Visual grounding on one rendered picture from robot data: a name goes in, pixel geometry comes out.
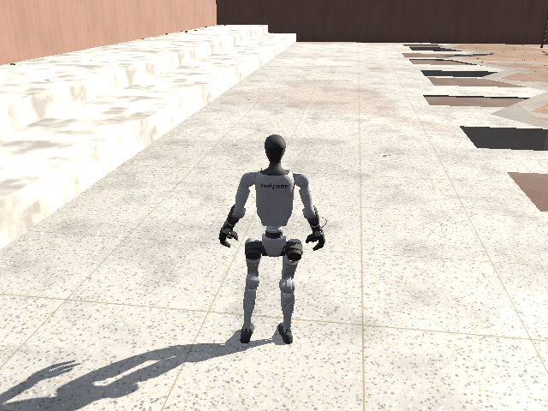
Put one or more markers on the robot right upper arm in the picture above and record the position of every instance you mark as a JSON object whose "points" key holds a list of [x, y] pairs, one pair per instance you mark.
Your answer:
{"points": [[305, 193]]}

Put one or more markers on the left robot forearm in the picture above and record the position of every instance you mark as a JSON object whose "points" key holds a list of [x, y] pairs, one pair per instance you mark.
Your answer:
{"points": [[230, 222]]}

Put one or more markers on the robot left shin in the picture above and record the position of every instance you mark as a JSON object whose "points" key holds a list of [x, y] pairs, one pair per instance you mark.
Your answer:
{"points": [[248, 304]]}

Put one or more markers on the left robot hand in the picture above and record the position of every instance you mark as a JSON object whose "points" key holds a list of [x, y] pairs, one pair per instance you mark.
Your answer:
{"points": [[222, 237]]}

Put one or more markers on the right robot hand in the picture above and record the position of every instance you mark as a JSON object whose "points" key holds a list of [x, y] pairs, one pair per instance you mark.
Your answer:
{"points": [[314, 238]]}

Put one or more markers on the humanoid robot head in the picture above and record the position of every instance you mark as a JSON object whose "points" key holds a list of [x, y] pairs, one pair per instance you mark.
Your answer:
{"points": [[274, 148]]}

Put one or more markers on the robot left upper arm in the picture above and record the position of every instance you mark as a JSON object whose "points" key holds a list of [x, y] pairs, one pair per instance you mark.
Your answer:
{"points": [[243, 191]]}

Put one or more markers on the right robot forearm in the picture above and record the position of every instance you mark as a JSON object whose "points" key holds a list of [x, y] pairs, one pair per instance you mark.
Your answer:
{"points": [[315, 224]]}

